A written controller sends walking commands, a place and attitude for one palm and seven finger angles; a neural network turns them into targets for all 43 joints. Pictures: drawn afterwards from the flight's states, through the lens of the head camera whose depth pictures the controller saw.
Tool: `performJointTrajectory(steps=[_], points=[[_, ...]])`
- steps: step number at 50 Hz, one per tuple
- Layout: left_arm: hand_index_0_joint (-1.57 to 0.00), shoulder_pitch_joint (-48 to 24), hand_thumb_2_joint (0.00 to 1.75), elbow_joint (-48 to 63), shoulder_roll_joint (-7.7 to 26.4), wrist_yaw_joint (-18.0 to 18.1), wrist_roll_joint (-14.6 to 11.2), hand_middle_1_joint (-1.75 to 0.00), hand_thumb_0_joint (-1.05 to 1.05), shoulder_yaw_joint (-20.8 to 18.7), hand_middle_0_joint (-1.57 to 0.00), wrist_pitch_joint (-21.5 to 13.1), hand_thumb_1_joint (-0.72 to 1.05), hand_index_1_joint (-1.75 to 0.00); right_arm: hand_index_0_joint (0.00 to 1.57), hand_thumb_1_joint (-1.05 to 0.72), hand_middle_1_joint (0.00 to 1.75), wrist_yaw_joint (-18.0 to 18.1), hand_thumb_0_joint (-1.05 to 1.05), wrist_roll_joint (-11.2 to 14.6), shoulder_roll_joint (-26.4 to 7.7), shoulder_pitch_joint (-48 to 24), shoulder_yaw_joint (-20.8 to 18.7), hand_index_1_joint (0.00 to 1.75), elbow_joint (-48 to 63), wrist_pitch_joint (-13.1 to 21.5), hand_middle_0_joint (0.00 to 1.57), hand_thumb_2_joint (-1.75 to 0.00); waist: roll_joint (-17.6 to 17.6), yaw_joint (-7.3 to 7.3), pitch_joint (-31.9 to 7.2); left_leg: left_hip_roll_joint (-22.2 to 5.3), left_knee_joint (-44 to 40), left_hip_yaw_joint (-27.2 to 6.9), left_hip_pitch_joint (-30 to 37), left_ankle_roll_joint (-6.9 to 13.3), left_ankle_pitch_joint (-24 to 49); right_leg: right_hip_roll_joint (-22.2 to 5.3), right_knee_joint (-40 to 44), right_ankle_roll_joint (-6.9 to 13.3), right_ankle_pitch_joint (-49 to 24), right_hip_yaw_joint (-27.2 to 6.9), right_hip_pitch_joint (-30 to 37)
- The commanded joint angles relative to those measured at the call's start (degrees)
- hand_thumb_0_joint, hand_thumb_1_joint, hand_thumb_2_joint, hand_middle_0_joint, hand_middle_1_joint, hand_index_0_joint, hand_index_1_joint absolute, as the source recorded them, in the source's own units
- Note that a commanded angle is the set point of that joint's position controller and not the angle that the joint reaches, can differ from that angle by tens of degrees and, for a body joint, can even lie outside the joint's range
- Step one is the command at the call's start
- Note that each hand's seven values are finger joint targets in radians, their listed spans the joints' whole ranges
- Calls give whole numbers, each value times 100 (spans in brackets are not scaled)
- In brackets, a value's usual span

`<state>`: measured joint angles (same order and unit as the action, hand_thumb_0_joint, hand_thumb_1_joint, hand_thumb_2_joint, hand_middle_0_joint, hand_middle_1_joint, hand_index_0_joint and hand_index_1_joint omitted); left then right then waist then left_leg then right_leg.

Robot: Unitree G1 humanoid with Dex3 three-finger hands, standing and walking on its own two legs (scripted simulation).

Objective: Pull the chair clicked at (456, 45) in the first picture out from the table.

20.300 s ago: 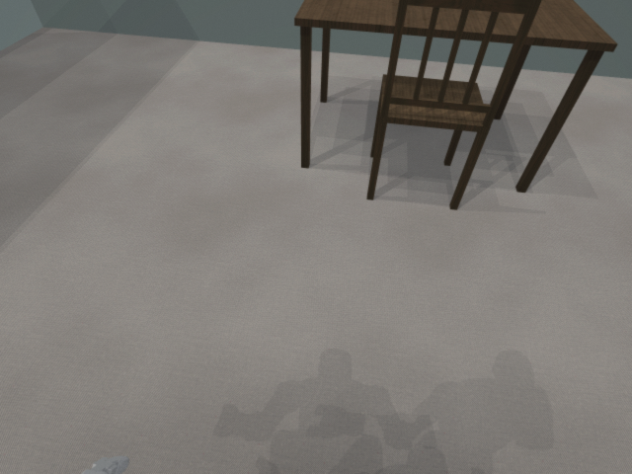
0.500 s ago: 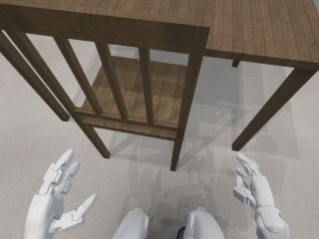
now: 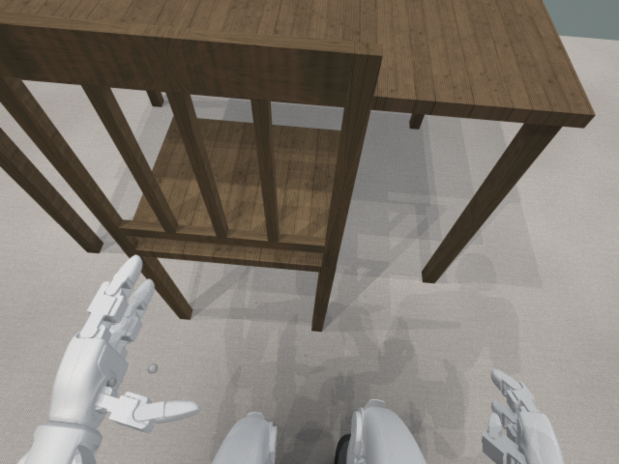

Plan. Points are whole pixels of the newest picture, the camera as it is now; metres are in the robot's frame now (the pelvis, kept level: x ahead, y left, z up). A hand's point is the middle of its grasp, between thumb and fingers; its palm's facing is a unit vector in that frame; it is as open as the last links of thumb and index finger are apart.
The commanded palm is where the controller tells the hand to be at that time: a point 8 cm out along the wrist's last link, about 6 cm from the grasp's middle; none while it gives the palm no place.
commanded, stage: raise the hand toward the chair's back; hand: left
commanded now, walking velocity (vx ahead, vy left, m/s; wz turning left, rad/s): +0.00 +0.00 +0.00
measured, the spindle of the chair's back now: (205, 177) +0.49 +0.18 +0.02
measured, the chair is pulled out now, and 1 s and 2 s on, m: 0.00 0.00 0.00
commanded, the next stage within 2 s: aim the fingers beside a spindle in 1.00 s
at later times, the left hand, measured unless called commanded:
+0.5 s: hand (106, 325) +0.26 +0.23 +0.06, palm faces +0.00 -1.00 -0.09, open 16.9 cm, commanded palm +0.24 +0.28 +0.07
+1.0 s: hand (125, 332) +0.25 +0.21 +0.05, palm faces -0.05 -1.00 -0.07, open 16.9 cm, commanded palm +0.23 +0.27 +0.07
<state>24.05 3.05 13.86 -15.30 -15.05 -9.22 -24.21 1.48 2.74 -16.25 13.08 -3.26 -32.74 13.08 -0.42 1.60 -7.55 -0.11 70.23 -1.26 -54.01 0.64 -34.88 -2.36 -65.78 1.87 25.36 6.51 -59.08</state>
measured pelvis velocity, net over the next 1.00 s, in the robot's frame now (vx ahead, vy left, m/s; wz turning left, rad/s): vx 0.01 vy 0.01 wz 0.00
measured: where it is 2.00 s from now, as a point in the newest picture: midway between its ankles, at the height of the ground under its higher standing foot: outside the picture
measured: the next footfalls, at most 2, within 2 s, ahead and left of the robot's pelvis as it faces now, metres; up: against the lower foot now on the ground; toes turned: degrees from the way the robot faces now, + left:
none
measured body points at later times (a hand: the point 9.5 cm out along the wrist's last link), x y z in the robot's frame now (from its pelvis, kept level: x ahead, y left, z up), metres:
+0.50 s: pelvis +0.02 +0.02 +0.02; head +0.11 +0.04 +0.46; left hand +0.25 +0.28 +0.07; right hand +0.21 -0.21 -0.06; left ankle -0.01 +0.11 -0.64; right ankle +0.06 -0.11 -0.64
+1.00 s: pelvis +0.01 +0.01 +0.02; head +0.10 +0.02 +0.46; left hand +0.25 +0.27 +0.06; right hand +0.19 -0.23 -0.06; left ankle -0.01 +0.11 -0.64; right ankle +0.06 -0.11 -0.64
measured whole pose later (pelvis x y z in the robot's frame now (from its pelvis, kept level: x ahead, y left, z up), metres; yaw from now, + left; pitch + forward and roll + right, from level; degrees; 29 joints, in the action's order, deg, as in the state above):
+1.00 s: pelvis +0.01 +0.01 +0.02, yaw +0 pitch +18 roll -3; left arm 17.1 -3.5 16.2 -18.3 -15.6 -12.5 -20.2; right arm 0.0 1.6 -14.3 11.7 -0.2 -33.2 13.7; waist -1.8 0.9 -7.8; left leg 0.0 64.2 -1.7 -48.4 1.3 -33.3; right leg -2.0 -58.9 0.9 23.6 6.9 -52.7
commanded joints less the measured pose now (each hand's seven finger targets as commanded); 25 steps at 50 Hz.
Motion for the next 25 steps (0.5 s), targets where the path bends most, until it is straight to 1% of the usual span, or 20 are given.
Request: performJointTrajectory(steps=[1,2,3,5,6,7,8,11,12,13,14,15,17,18,19,20,21,22,23,25], points=[[-7,-280,34,1585,1117,63,-29,-9,0,-673,-7,-210,-41,-9,20,-90,30,88,0,-32,-629,-337,-129,30,1072,391,20,-90,-456,-151,-1654,114,-1376,-166,580,95,1408,156,1077,-83,53,-442,1869],[-7,-275,33,1724,1130,168,-42,-9,0,-743,-7,-252,-43,-9,20,-90,30,77,0,-53,-598,-332,-117,30,1071,398,20,-90,-581,-203,-1739,110,-1416,-177,759,77,1647,182,1023,-66,-169,-367,1900],[-6,-304,32,1817,1064,270,-89,-9,0,-767,-6,-314,-45,-9,20,-90,30,56,0,-85,-567,-310,-102,30,1035,408,20,-90,-657,-204,-1758,106,-1429,-202,916,48,1924,205,984,-57,-423,-290,1901],[-6,-255,30,1570,1074,422,-128,-8,0,-952,-6,-357,-50,-8,20,-90,30,9,0,-120,-542,-291,-99,30,948,372,20,-90,-546,-217,-1705,87,-1433,-256,974,-5,2228,273,923,-41,-671,-192,1896],[-6,-268,30,1472,807,424,-123,-8,0,-724,-6,-366,-50,-8,20,-90,30,-24,0,-124,-517,-316,-62,30,952,370,20,-90,-559,-151,-1498,77,-1448,-260,981,-22,2237,274,931,-46,-692,-156,1782],[-6,-265,30,1260,730,430,-99,-8,0,-681,-6,-339,-50,-8,20,-90,30,-47,0,-129,-528,-332,-62,30,910,355,20,-90,-472,-127,-1361,54,-1484,-285,921,-54,2169,278,925,-51,-615,-116,1707],[-6,-259,30,1108,593,385,-79,-8,0,-518,-6,-276,-50,-8,20,-90,30,-63,0,-133,-544,-359,-47,30,916,349,20,-90,-495,-60,-1241,53,-1490,-276,900,-47,2056,279,972,-62,-550,-118,1632],[-6,-316,30,569,493,91,49,-8,0,-209,-6,97,-50,-8,20,-90,30,-50,0,-88,-611,-318,-6,30,966,275,20,-90,-253,64,-990,38,-1580,-277,756,-17,1732,273,1111,-82,-365,-121,1608],[-6,-394,30,545,575,-12,56,-8,0,-202,-6,207,-50,-8,20,-90,30,-28,0,-67,-639,-314,-2,30,992,268,20,-90,-187,66,-951,38,-1621,-286,733,-13,1625,273,1162,-84,-303,-138,1652],[-6,-491,30,573,632,-98,50,-8,0,-203,-6,294,-50,-8,20,-90,30,5,0,-51,-670,-293,7,30,1019,263,20,-90,-151,93,-988,32,-1631,-300,776,2,1624,275,1194,-92,-319,-149,1665],[-6,-617,30,634,757,-156,60,-8,0,-283,-6,352,-50,-8,20,-90,30,33,0,-45,-687,-271,9,30,1042,262,20,-90,-130,68,-1049,28,-1654,-317,831,0,1709,271,1208,-93,-386,-158,1734],[-6,-785,30,761,919,-171,37,-8,0,-443,-6,367,-50,-8,20,-90,30,57,0,-64,-693,-287,24,30,1044,264,20,-90,-208,48,-1170,37,-1623,-313,899,6,1836,275,1181,-91,-489,-165,1785],[-6,-1059,30,1180,1128,-145,-43,-8,0,-688,-6,252,-50,-8,20,-90,30,74,0,-92,-668,-234,33,30,1043,304,20,-90,-415,-18,-1440,38,-1638,-344,1161,-46,2142,269,1168,-84,-678,-162,1889],[-6,-1085,30,1256,1153,-95,-106,-8,0,-817,-6,162,-50,-8,20,-90,30,76,0,-116,-635,-208,39,30,1005,327,20,-90,-372,-54,-1507,36,-1626,-369,1247,-78,2365,282,1138,-77,-825,-138,1933],[-6,-1116,30,1367,1189,-36,-152,-8,0,-931,-6,36,-50,-8,20,-90,30,68,0,-142,-615,-193,38,30,959,363,20,-90,-431,-103,-1594,31,-1600,-390,1342,-135,2649,289,1083,-67,-981,-123,1956],[-6,-1115,30,1367,1339,43,-170,-8,0,-1134,-6,-56,-50,-8,20,-90,30,58,0,-163,-611,-177,33,30,894,370,20,-90,-546,-151,-1705,32,-1555,-381,1427,-172,2906,306,1024,-61,-1125,-114,1964],[-6,-1090,30,1385,1199,69,-188,-8,0,-1068,-6,-154,-50,-8,20,-90,30,28,0,-181,-580,-150,41,30,858,393,20,-90,-634,-149,-1733,25,-1553,-387,1521,-217,3151,294,1012,-54,-1245,-98,1972],[-6,-1051,30,1223,1117,83,-196,-8,0,-1047,-6,-207,-50,-8,20,-90,30,-1,0,-189,-569,-138,29,30,794,404,20,-90,-605,-124,-1752,4,-1517,-400,1559,-245,3334,291,976,-65,-1319,-80,1923],[-6,-960,30,958,976,57,-176,-8,0,-947,-6,-202,-50,-8,20,-90,30,-24,0,-180,-575,-135,22,30,743,395,20,-90,-597,-88,-1576,-11,-1500,-384,1507,-257,3404,289,988,-73,-1336,-76,1856],[-6,-838,30,596,915,-52,-123,-8,0,-880,-6,-94,-50,-8,20,-90,30,-49,0,-154,-628,-129,-5,30,699,378,20,-90,-576,-70,-1563,-38,-1500,-387,1505,-265,3547,289,992,-79,-1345,-57,1831]])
